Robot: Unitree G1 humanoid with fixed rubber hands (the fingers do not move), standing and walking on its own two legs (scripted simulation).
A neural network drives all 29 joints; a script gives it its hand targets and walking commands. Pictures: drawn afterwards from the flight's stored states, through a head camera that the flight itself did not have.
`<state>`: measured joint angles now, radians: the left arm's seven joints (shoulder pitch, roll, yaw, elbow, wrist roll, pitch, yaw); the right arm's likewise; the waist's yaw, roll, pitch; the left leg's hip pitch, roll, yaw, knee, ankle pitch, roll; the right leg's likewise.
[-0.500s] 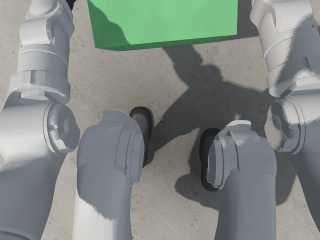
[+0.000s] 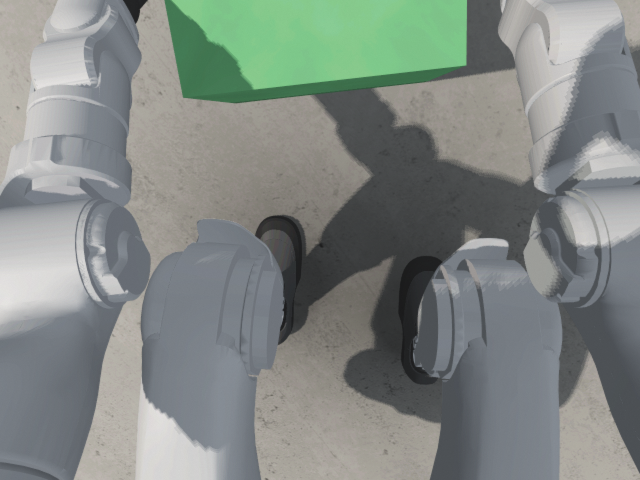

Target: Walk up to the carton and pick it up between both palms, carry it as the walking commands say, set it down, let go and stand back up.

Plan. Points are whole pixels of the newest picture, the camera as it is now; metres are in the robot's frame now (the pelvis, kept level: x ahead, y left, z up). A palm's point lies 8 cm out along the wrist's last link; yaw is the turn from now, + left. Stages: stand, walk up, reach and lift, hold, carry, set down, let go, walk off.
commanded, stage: set down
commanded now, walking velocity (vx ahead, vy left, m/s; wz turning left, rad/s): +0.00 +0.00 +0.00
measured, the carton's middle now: out of the picture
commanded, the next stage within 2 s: none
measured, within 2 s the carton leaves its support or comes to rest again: neither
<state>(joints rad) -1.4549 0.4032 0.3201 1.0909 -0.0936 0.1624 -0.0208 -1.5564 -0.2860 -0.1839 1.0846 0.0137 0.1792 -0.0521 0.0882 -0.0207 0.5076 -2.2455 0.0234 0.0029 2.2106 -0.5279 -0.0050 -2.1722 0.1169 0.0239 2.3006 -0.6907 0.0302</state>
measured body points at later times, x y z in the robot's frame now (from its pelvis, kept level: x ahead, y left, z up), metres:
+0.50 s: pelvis +0.00 +0.00 +0.00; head +0.38 +0.01 +0.22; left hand +0.52 +0.26 -0.19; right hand +0.58 -0.10 -0.20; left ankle +0.13 +0.12 -0.32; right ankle +0.09 -0.11 -0.32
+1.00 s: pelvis -0.01 +0.00 +0.00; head +0.37 +0.03 +0.23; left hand +0.53 +0.29 -0.17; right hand +0.59 -0.12 -0.17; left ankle +0.13 +0.12 -0.32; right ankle +0.09 -0.11 -0.32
